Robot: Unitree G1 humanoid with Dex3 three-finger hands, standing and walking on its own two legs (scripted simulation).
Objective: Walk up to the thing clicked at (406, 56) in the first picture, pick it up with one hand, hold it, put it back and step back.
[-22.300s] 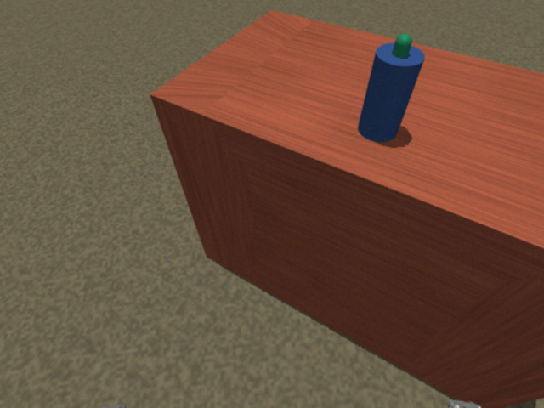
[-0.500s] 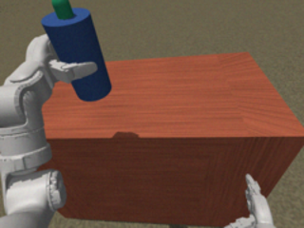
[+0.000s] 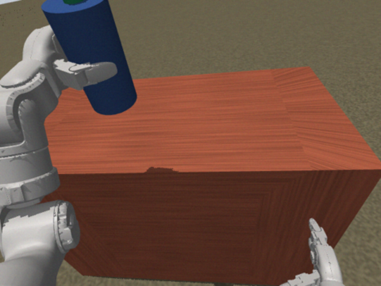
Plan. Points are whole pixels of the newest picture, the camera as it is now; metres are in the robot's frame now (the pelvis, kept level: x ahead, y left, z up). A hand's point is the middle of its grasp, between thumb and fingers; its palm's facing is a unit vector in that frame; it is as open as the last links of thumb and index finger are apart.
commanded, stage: hold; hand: left
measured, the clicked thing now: (94, 48) +0.34 +0.14 +0.37
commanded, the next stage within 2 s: crouch in 1.26 s
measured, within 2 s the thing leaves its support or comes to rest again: neither
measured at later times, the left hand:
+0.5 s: hand (92, 81) +0.33 +0.16 +0.33, palm faces +0.10 -0.99 -0.11, open 11.4 cm
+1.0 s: hand (99, 73) +0.36 +0.16 +0.33, palm faces +0.11 -0.99 -0.04, open 11.4 cm
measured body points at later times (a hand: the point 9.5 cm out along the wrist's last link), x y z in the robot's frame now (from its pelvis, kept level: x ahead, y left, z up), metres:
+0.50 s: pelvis -0.01 +0.00 +0.00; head -0.05 -0.04 +0.44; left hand +0.31 +0.22 +0.33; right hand +0.18 -0.24 -0.07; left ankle +0.06 +0.11 -0.73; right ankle +0.01 -0.13 -0.73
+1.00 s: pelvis -0.01 +0.00 +0.00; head -0.05 -0.04 +0.45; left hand +0.34 +0.21 +0.33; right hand +0.16 -0.26 -0.06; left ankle +0.06 +0.11 -0.73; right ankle +0.01 -0.13 -0.73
